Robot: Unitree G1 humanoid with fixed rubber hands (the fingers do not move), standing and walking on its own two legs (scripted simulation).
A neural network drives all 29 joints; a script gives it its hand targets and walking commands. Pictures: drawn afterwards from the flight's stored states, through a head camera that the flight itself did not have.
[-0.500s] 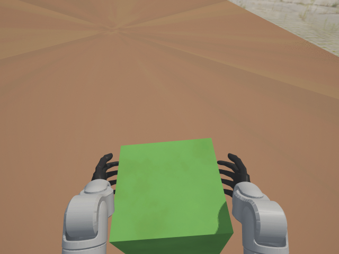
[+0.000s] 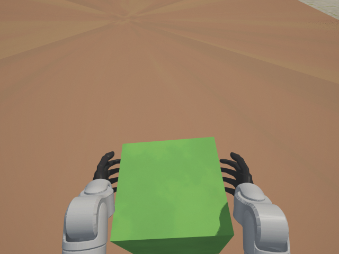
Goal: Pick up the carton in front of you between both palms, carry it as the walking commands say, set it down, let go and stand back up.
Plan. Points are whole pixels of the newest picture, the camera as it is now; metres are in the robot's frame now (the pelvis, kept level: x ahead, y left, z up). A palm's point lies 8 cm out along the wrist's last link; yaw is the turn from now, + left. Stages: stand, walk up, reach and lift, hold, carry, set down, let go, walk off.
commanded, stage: carry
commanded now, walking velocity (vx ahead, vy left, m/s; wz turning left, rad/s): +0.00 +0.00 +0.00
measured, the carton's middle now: (173, 202) +0.27 +0.00 -0.01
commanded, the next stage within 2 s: hold in 1.64 s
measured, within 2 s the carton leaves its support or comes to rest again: neither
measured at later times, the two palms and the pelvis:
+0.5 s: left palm (112, 155) +0.36 +0.16 +0.06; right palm (228, 162) +0.35 -0.13 +0.06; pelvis +0.09 +0.02 -0.02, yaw -3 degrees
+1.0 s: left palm (117, 169) +0.35 +0.15 +0.02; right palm (231, 175) +0.33 -0.15 +0.02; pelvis +0.05 +0.02 -0.01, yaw -3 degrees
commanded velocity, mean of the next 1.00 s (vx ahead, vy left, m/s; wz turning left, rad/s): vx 0.00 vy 0.00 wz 0.00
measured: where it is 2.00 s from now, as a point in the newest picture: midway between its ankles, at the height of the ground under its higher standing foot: outside the picture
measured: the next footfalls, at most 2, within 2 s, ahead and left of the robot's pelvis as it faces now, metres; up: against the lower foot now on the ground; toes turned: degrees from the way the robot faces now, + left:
left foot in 0.04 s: +0.15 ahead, +0.12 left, +0.00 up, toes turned -15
